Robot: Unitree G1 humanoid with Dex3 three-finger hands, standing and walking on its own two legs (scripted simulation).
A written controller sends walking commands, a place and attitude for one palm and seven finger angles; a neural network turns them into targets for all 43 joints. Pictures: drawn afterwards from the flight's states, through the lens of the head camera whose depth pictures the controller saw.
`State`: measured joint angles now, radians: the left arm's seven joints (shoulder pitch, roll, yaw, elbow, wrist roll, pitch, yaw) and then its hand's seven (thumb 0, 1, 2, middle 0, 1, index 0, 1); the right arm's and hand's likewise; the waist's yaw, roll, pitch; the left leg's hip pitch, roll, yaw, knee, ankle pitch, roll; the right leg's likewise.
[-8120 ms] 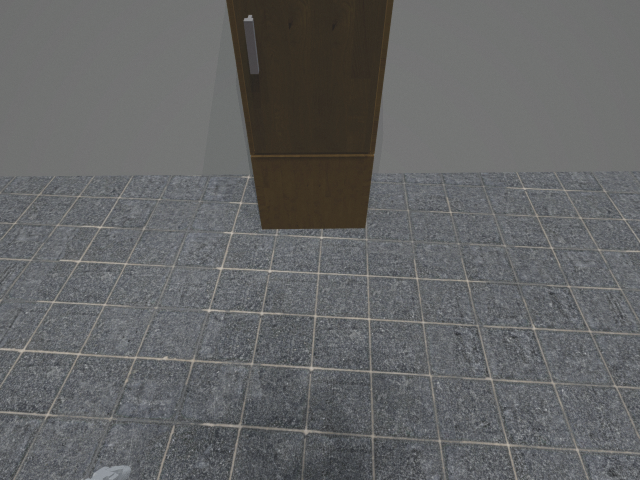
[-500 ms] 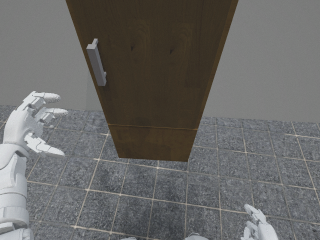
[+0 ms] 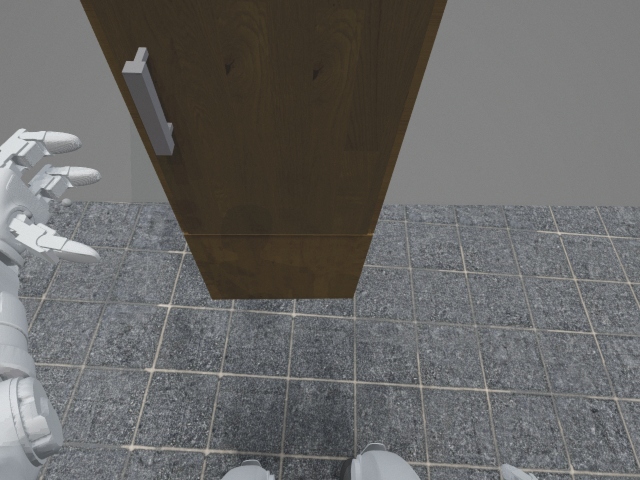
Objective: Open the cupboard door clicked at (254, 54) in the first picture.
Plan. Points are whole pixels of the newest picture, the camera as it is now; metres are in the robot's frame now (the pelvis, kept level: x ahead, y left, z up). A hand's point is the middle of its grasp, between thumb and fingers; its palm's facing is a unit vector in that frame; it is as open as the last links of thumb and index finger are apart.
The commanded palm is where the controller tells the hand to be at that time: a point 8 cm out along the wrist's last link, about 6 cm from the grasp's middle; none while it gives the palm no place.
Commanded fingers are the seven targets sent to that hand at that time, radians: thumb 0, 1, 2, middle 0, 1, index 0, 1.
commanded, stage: move the hooked fingers beside the handle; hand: left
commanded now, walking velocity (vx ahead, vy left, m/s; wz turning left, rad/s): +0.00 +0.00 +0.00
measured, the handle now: (154, 103) +0.60 +0.25 +0.08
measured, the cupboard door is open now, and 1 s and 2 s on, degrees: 0 0 0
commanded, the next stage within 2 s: slide the fingers in behind the handle in 1.74 s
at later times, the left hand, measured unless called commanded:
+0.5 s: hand (85, 150) +0.49 +0.30 +0.10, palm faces +0.02 -1.00 -0.01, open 14.0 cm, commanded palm +0.48 +0.35 +0.08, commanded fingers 0.00 -0.50 0.30 -0.30 -1.20 -0.30 -1.20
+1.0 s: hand (94, 119) +0.56 +0.31 +0.09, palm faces +0.00 -1.00 -0.01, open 14.0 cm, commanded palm +0.54 +0.35 +0.08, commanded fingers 0.00 -0.50 0.30 -0.30 -1.20 -0.30 -1.20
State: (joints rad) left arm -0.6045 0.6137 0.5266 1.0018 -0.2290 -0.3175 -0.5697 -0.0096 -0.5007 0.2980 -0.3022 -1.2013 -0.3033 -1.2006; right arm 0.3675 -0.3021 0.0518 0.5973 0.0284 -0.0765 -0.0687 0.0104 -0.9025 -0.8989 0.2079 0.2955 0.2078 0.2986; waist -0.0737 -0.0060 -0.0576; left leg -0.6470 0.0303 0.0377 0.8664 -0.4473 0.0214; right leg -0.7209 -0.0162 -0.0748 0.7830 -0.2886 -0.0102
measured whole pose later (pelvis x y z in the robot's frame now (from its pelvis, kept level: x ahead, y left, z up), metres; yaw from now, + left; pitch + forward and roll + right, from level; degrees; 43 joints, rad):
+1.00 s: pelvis +0.02 +0.02 -0.02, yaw -2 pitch +26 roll -5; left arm -1.07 0.97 0.61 1.31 -0.04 -0.25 -0.57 -0.01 -0.50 0.30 -0.30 -1.20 -0.30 -1.20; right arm 0.45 -0.30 0.09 0.55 -0.01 0.13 -0.03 0.00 -0.90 -0.90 0.21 0.30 0.21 0.30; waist -0.24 0.02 -0.05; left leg -0.93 0.06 0.02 0.99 -0.51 0.04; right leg -0.97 0.02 -0.09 0.82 -0.30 0.01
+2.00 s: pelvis +0.01 +0.02 -0.02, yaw -2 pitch +25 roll -6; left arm -1.06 0.90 0.55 1.27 -0.06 -0.25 -0.53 -0.01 -0.50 0.30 -0.30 -1.20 -0.30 -1.20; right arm 0.45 -0.28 0.10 0.56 -0.01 0.13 -0.01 0.00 -0.90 -0.90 0.21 0.30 0.21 0.30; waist -0.23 0.02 -0.06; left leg -0.93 0.06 0.00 1.01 -0.51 0.04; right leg -0.96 0.02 -0.10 0.83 -0.30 0.01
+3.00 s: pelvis +0.02 +0.01 -0.01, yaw -2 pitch +23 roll -4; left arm -0.99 0.70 0.50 1.23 -0.08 -0.31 -0.38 -0.01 -0.50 0.30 -0.30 -1.20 -0.31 -1.21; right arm 0.44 -0.28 0.07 0.58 -0.01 0.11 -0.01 0.00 -0.90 -0.90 0.21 0.30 0.21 0.30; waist -0.20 0.03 -0.07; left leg -0.85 0.06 0.02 0.96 -0.51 0.03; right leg -0.90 0.02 -0.08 0.81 -0.31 0.00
